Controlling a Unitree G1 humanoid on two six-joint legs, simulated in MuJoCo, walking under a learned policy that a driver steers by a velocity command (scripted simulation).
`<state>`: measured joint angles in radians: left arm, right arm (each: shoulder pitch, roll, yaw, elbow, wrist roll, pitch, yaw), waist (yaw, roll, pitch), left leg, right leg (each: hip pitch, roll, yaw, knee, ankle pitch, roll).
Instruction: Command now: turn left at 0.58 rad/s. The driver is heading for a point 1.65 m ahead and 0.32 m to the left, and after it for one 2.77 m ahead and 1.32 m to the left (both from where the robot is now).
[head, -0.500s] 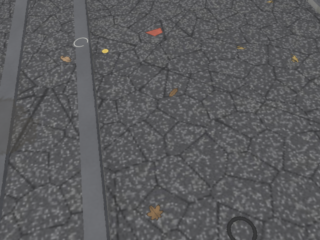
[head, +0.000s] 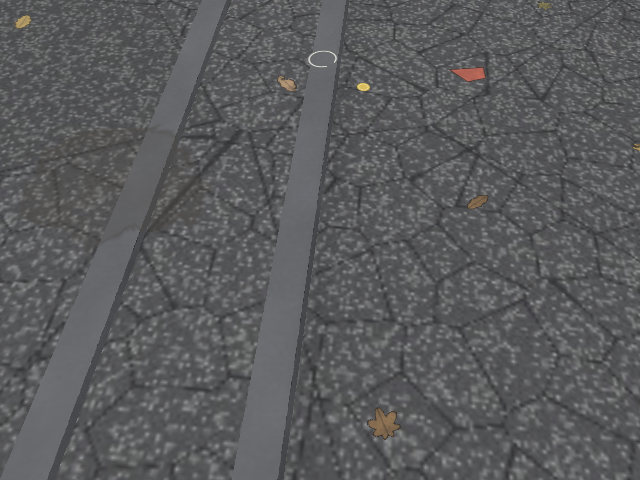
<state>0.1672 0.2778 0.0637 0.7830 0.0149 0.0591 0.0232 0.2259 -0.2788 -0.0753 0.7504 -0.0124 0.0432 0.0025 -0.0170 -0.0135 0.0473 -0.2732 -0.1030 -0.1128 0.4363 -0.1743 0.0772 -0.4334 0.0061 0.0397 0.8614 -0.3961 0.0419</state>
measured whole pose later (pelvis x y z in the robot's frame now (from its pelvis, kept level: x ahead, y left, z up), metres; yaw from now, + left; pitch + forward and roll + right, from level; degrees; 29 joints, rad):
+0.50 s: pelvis -0.02 -0.03 +0.00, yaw +18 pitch +0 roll +1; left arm 0.19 0.26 0.04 0.71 0.03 0.02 0.02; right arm 0.19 -0.31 -0.08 0.75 0.00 0.09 0.05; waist 0.00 0.02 0.08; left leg -0.36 -0.01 -0.01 0.84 -0.44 -0.05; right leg -0.19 -0.05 -0.13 0.45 -0.26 -0.03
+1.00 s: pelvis -0.03 +0.01 +0.00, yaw +24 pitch -1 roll +1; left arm 0.24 0.26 0.03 0.83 0.01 0.06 0.02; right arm 0.17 -0.22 0.01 0.84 -0.02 0.02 -0.01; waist 0.01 -0.03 0.05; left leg -0.18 -0.10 -0.02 0.44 -0.23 0.08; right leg -0.19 -0.02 0.01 0.49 -0.27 0.00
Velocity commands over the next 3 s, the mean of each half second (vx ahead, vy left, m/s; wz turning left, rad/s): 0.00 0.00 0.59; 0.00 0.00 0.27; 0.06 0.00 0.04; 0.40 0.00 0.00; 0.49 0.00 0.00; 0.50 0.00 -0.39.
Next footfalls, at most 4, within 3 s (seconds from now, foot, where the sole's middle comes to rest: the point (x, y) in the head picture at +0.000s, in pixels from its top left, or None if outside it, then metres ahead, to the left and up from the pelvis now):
0.16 right None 0.05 -0.12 -0.78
0.60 left None -0.03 0.09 -0.78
1.00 right None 0.05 -0.09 -0.78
2.02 right None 0.39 0.12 -0.78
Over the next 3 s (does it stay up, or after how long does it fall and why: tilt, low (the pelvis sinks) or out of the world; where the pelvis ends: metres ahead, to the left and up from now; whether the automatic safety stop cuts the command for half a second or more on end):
stays up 0.70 0.34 0.00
